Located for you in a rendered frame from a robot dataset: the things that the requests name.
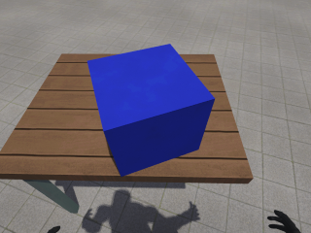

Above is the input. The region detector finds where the carton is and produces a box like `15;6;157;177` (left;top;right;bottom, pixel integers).
87;44;215;177

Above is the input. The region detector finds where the table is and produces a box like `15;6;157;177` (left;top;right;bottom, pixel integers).
0;53;254;214

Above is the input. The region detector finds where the robot right hand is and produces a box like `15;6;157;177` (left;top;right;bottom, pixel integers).
267;210;301;233

